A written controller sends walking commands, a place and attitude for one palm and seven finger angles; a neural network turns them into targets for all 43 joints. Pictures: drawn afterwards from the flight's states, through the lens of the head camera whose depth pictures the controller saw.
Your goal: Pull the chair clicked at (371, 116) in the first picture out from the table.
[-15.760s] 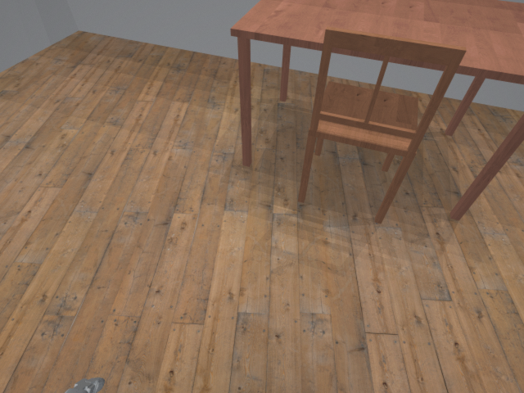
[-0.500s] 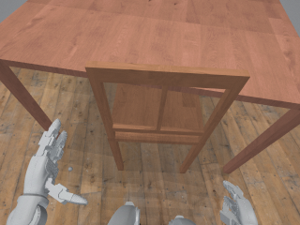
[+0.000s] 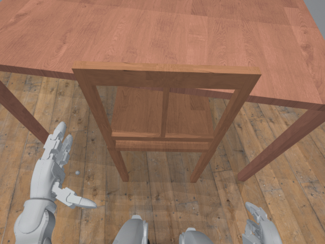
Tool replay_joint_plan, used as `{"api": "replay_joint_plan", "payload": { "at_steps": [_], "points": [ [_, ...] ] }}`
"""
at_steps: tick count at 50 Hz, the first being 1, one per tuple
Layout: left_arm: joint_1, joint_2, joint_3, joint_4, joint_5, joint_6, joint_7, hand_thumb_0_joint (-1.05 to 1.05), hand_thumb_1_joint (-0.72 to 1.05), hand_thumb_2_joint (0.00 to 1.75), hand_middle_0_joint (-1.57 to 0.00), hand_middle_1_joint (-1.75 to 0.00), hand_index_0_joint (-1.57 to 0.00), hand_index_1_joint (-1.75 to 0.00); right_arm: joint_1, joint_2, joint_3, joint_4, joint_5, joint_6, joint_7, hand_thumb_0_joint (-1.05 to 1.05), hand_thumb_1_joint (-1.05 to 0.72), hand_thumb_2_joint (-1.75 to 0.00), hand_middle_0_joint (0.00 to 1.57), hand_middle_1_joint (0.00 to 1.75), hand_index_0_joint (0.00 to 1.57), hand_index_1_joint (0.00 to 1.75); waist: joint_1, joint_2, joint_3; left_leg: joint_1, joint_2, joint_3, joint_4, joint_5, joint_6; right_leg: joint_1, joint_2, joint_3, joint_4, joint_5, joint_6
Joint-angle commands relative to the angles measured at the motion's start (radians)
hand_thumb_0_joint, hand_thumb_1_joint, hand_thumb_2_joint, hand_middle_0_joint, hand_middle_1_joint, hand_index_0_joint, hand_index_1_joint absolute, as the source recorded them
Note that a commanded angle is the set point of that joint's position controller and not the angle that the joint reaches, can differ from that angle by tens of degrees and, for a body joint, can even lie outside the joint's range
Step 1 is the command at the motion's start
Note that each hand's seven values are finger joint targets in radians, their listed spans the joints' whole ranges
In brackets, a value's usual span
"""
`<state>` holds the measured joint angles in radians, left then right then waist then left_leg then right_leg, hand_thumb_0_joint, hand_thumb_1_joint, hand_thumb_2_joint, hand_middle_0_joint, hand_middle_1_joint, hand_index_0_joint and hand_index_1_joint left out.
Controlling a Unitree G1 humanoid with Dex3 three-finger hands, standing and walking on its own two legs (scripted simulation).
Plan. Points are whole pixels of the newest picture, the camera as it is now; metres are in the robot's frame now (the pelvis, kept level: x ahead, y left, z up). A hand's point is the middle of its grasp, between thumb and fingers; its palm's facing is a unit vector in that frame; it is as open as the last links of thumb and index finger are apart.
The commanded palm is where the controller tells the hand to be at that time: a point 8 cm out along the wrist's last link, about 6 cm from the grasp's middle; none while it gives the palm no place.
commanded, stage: aim the fingers beside a spindle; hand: left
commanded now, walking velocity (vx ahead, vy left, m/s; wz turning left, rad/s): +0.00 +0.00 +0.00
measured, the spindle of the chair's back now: (164, 114) +0.47 +0.02 -0.02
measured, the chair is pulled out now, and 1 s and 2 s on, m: -0.08 -0.08 -0.08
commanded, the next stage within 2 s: push the fingers through the gap in 1.46 s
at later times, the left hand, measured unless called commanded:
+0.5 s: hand (87, 166) +0.29 +0.20 +0.01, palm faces +0.04 -1.00 -0.03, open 16.9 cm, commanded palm +0.27 +0.25 +0.01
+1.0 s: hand (95, 160) +0.32 +0.19 -0.01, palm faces +0.04 -1.00 -0.03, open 16.9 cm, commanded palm +0.29 +0.24 +0.00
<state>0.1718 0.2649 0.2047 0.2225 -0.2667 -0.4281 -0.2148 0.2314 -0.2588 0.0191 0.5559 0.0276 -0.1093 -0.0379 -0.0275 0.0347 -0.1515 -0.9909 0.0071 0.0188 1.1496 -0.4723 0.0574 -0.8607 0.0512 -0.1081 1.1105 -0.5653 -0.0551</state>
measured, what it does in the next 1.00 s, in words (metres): stands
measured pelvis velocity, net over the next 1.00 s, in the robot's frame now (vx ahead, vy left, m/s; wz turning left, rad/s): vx -0.01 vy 0.01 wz -0.02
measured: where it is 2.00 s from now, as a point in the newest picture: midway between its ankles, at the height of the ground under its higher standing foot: outside the picture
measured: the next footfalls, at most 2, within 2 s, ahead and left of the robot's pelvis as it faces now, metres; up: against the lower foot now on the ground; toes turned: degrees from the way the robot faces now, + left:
none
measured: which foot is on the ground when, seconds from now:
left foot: down 0.00-1.00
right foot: down 0.00-1.00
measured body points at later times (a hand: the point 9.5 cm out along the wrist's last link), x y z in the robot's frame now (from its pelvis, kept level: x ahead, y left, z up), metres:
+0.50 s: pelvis +0.00 +0.00 -0.01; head +0.09 +0.02 +0.43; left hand +0.28 +0.25 +0.01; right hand +0.16 -0.25 -0.11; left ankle +0.04 +0.08 -0.65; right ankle -0.01 -0.09 -0.65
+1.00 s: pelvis -0.01 +0.01 -0.03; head +0.09 +0.03 +0.41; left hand +0.31 +0.24 -0.01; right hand +0.14 -0.24 -0.13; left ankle +0.04 +0.08 -0.65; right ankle -0.01 -0.09 -0.65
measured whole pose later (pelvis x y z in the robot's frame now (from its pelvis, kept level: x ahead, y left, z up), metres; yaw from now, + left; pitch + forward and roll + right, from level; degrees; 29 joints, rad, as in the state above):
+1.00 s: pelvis -0.01 +0.01 -0.03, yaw -1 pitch +22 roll -4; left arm -0.06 0.23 0.15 0.39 -0.20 -0.48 -0.11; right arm 0.21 -0.25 0.02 0.56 0.01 -0.03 -0.01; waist -0.04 0.03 -0.16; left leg -1.15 0.01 0.03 1.27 -0.50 0.08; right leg -1.02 0.05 -0.10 1.23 -0.59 -0.04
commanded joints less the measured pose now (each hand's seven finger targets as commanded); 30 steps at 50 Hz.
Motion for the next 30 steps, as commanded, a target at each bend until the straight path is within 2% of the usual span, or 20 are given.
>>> {"api": "replay_joint_plan", "payload": {
  "at_steps": [1, 2, 4, 5, 7, 8, 9, 11, 12, 13, 14, 15, 18, 21, 22, 24, 26, 27, 30],
  "points": [
    [-0.148, 0.154, 0.084, -0.182, -0.021, -0.091, -0.01, 0.0, -0.5, 0.3, -0.06, -0.08, -0.06, -0.08, -0.024, -0.138, -0.063, -0.131, 0.001, -0.051, -0.007, 0.0, -0.9, -0.9, 0.2, 0.3, 0.2, 0.3, -0.009, 0.041, -0.273, 0.247, 0.009, -0.068, -0.127, 0.232, -0.017, 0.07, -0.026, 0.096, -0.154, 0.266, 0.037],
    [-0.173, 0.156, 0.075, -0.195, -0.02, -0.096, -0.01, 0.0, -0.5, 0.3, -0.06, -0.08, -0.06, -0.08, -0.019, -0.139, -0.062, -0.122, -0.001, -0.053, -0.006, 0.0, -0.9, -0.9, 0.2, 0.3, 0.2, 0.3, -0.018, 0.039, -0.285, 0.256, 0.012, -0.073, -0.121, 0.245, -0.015, 0.068, -0.025, 0.095, -0.149, 0.279, 0.037],
    [-0.141, 0.152, 0.077, -0.185, -0.023, -0.1, -0.013, 0.0, -0.5, 0.3, -0.06, -0.08, -0.06, -0.08, -0.015, -0.14, -0.065, -0.123, -0.002, -0.055, -0.003, 0.0, -0.9, -0.9, 0.2, 0.3, 0.2, 0.3, -0.007, 0.04, -0.31, 0.268, 0.012, -0.072, -0.122, 0.267, -0.017, 0.08, -0.025, 0.094, -0.145, 0.3, 0.037],
    [-0.142, 0.151, 0.076, -0.178, -0.023, -0.098, -0.013, 0.0, -0.5, 0.3, -0.06, -0.08, -0.06, -0.08, -0.015, -0.141, -0.066, -0.121, -0.001, -0.054, -0.003, 0.0, -0.9, -0.9, 0.2, 0.3, 0.2, 0.3, -0.011, 0.022, -0.318, 0.265, 0.013, -0.071, -0.117, 0.274, -0.015, 0.085, -0.025, 0.095, -0.143, 0.313, 0.04],
    [-0.157, 0.155, 0.074, -0.158, -0.021, -0.094, -0.014, 0.0, -0.5, 0.3, -0.06, -0.08, -0.06, -0.08, -0.009, -0.143, -0.065, -0.113, -0.002, -0.051, -0.002, 0.0, -0.9, -0.9, 0.2, 0.3, 0.2, 0.3, -0.016, 0.017, -0.301, 0.252, 0.014, -0.074, -0.112, 0.281, -0.015, 0.077, -0.024, 0.094, -0.136, 0.325, 0.039],
    [-0.142, 0.163, 0.091, -0.158, -0.018, -0.096, -0.01, 0.0, -0.5, 0.3, -0.06, -0.08, -0.06, -0.08, -0.009, -0.144, -0.069, -0.112, -0.002, -0.049, 0.0, 0.0, -0.9, -0.9, 0.2, 0.3, 0.2, 0.3, -0.004, 0.027, -0.321, 0.26, 0.014, -0.072, -0.111, 0.296, -0.017, 0.079, -0.025, 0.091, -0.127, 0.336, 0.038],
    [-0.129, 0.134, 0.063, -0.152, -0.017, -0.092, -0.011, 0.0, -0.5, 0.3, -0.06, -0.08, -0.06, -0.08, -0.013, -0.14, -0.068, -0.119, -0.002, -0.047, 0.002, 0.0, -0.9, -0.9, 0.2, 0.3, 0.2, 0.3, -0.008, 0.021, -0.317, 0.262, 0.012, -0.069, -0.11, 0.298, -0.016, 0.076, -0.026, 0.09, -0.127, 0.342, 0.04],
    [-0.151, 0.141, 0.071, -0.131, -0.015, -0.089, -0.004, 0.0, -0.5, 0.3, -0.06, -0.08, -0.06, -0.08, -0.014, -0.144, -0.069, -0.118, -0.001, -0.039, 0.003, 0.0, -0.9, -0.9, 0.2, 0.3, 0.2, 0.3, -0.014, 0.0, -0.294, 0.239, 0.013, -0.07, -0.108, 0.267, -0.018, 0.055, -0.025, 0.089, -0.128, 0.313, 0.041],
    [-0.177, 0.141, 0.066, -0.133, -0.013, -0.09, -0.001, 0.0, -0.5, 0.3, -0.06, -0.08, -0.06, -0.08, -0.015, -0.143, -0.066, -0.116, -0.004, -0.038, 0.003, 0.0, -0.9, -0.9, 0.2, 0.3, 0.2, 0.3, -0.016, 0.01, -0.284, 0.224, 0.012, -0.071, -0.103, 0.257, -0.016, 0.05, -0.025, 0.091, -0.125, 0.305, 0.039],
    [-0.186, 0.158, 0.092, -0.127, -0.014, -0.095, 0.006, 0.0, -0.5, 0.3, -0.06, -0.08, -0.06, -0.08, -0.013, -0.143, -0.069, -0.113, -0.004, -0.035, 0.003, 0.0, -0.9, -0.9, 0.2, 0.3, 0.2, 0.3, -0.013, -0.008, -0.297, 0.216, 0.012, -0.069, -0.098, 0.248, -0.016, 0.057, -0.025, 0.096, -0.124, 0.3, 0.041],
    [-0.17, 0.154, 0.088, -0.122, -0.009, -0.098, 0.008, 0.0, -0.5, 0.3, -0.06, -0.08, -0.06, -0.08, -0.017, -0.143, -0.069, -0.117, -0.004, -0.033, 0.003, 0.0, -0.9, -0.9, 0.2, 0.3, 0.2, 0.3, -0.005, 0.009, -0.297, 0.222, 0.012, -0.069, -0.101, 0.252, -0.018, 0.054, -0.024, 0.096, -0.12, 0.299, 0.038],
    [-0.195, 0.131, 0.061, -0.142, -0.009, -0.104, 0.009, 0.0, -0.5, 0.3, -0.06, -0.08, -0.06, -0.08, -0.022, -0.14, -0.068, -0.121, -0.005, -0.033, 0.005, 0.0, -0.9, -0.9, 0.2, 0.3, 0.2, 0.3, -0.011, 0.026, -0.309, 0.232, 0.011, -0.068, -0.099, 0.258, -0.017, 0.047, -0.026, 0.094, -0.117, 0.303, 0.038],
    [-0.2, 0.147, 0.074, -0.137, -0.002, -0.113, 0.019, 0.0, -0.5, 0.3, -0.06, -0.08, -0.06, -0.08, -0.016, -0.141, -0.069, -0.116, -0.007, -0.029, 0.008, 0.0, -0.9, -0.9, 0.2, 0.3, 0.2, 0.3, -0.007, 0.03, -0.327, 0.244, 0.014, -0.074, -0.095, 0.263, -0.02, 0.034, -0.023, 0.086, -0.105, 0.292, 0.034],
    [-0.23, 0.112, 0.028, -0.144, 0.006, -0.119, 0.024, 0.0, -0.5, 0.3, -0.06, -0.08, -0.06, -0.08, -0.019, -0.141, -0.069, -0.117, -0.008, -0.025, 0.01, 0.0, -0.9, -0.9, 0.2, 0.3, 0.2, 0.3, -0.015, 0.048, -0.335, 0.263, 0.016, -0.082, -0.091, 0.273, -0.023, 0.001, -0.023, 0.078, -0.094, 0.288, 0.032],
    [-0.226, 0.116, 0.03, -0.123, 0.011, -0.115, 0.028, 0.0, -0.5, 0.3, -0.06, -0.08, -0.06, -0.08, -0.016, -0.143, -0.07, -0.114, -0.008, -0.023, 0.011, 0.0, -0.9, -0.9, 0.2, 0.3, 0.2, 0.3, -0.02, 0.022, -0.324, 0.258, 0.019, -0.086, -0.088, 0.27, -0.021, -0.011, -0.02, 0.076, -0.092, 0.283, 0.032],
    [-0.239, 0.108, 0.026, -0.114, 0.01, -0.113, 0.031, 0.0, -0.5, 0.3, -0.06, -0.08, -0.06, -0.08, -0.017, -0.145, -0.071, -0.113, -0.01, -0.017, 0.012, 0.0, -0.9, -0.9, 0.2, 0.3, 0.2, 0.3, -0.018, 0.012, -0.328, 0.249, 0.017, -0.089, -0.087, 0.252, -0.023, -0.017, -0.021, 0.074, -0.089, 0.266, 0.033],
    [-0.233, 0.115, 0.032, -0.102, 0.015, -0.112, 0.035, 0.0, -0.5, 0.3, -0.06, -0.08, -0.06, -0.08, -0.019, -0.145, -0.07, -0.118, -0.009, -0.01, 0.013, 0.0, -0.9, -0.9, 0.2, 0.3, 0.2, 0.3, -0.01, 0.018, -0.329, 0.235, 0.015, -0.085, -0.086, 0.246, -0.024, -0.012, -0.022, 0.076, -0.085, 0.262, 0.03],
    [-0.257, 0.115, 0.028, -0.101, 0.018, -0.111, 0.038, 0.0, -0.5, 0.3, -0.06, -0.08, -0.06, -0.08, -0.018, -0.145, -0.069, -0.116, -0.01, -0.008, 0.013, 0.0, -0.9, -0.9, 0.2, 0.3, 0.2, 0.3, -0.018, 0.013, -0.331, 0.235, 0.017, -0.09, -0.08, 0.253, -0.022, -0.019, -0.02, 0.075, -0.078, 0.271, 0.03],
    [-0.289, 0.11, 0.022, -0.103, 0.025, -0.118, 0.048, 0.0, -0.5, 0.3, -0.06, -0.08, -0.06, -0.08, -0.021, -0.144, -0.07, -0.116, -0.01, 0.0, 0.016, 0.0, -0.9, -0.9, 0.2, 0.3, 0.2, 0.3, -0.016, 0.031, -0.336, 0.247, 0.019, -0.094, -0.078, 0.245, -0.027, -0.048, -0.02, 0.072, -0.072, 0.248, 0.028]
  ]
}}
